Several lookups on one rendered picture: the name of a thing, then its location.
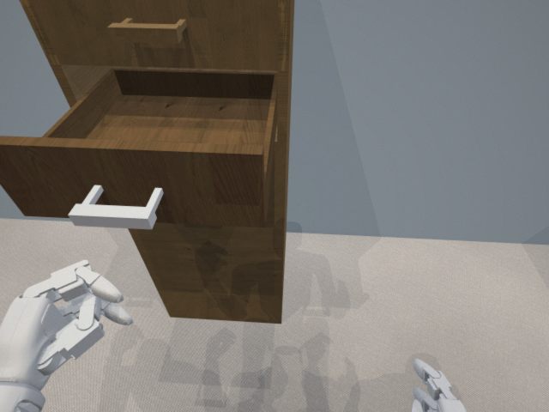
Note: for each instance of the cabinet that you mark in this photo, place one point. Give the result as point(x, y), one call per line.
point(200, 271)

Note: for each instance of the robot left forearm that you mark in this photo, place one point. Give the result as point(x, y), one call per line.
point(19, 397)

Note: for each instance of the handle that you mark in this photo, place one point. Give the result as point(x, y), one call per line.
point(145, 33)
point(90, 214)

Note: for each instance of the robot left hand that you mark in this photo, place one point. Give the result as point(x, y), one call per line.
point(33, 321)

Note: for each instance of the robot right hand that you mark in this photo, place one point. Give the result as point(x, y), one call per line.
point(439, 388)

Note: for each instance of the drawer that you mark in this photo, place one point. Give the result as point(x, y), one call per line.
point(207, 138)

